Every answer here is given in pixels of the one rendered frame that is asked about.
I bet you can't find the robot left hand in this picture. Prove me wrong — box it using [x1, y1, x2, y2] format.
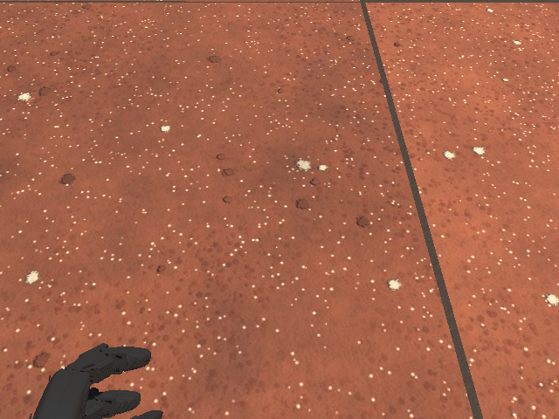
[29, 343, 163, 419]

